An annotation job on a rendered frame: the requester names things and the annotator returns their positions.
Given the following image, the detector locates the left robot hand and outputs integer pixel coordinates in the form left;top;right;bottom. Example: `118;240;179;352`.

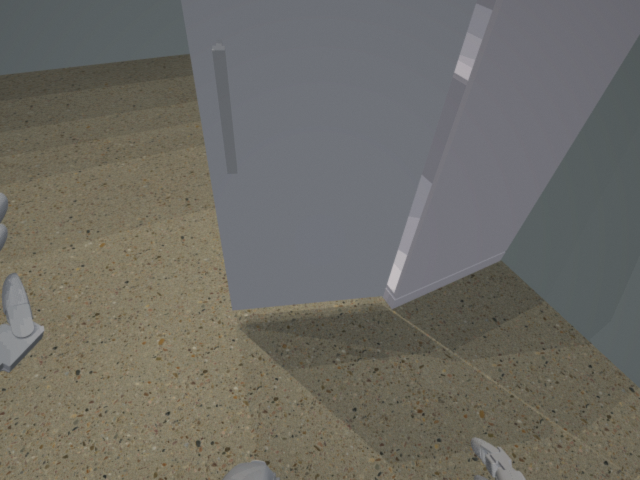
0;193;44;373

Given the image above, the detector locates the right robot hand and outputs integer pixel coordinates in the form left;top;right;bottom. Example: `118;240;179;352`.
471;437;526;480

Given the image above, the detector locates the fridge door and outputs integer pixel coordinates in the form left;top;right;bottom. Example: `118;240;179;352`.
181;0;477;311

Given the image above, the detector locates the handle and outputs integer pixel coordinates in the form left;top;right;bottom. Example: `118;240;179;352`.
212;40;237;174

